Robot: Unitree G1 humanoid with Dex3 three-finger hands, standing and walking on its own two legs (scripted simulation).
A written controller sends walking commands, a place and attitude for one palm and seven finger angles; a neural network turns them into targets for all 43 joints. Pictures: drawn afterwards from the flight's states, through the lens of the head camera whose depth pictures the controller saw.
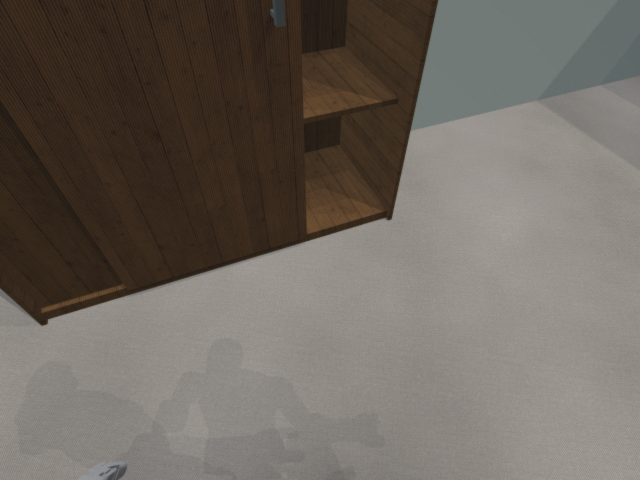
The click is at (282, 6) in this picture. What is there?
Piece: wardrobe's sliding door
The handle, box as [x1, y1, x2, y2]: [270, 0, 285, 26]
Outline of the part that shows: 272,0 273,8 270,9 270,14 274,19 275,25 285,25 283,0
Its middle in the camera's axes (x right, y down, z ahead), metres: -0.10 -0.61 +0.79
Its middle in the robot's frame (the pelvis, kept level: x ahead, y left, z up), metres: +1.04 +0.16 +0.27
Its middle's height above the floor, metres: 1.04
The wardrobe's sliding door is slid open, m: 0.38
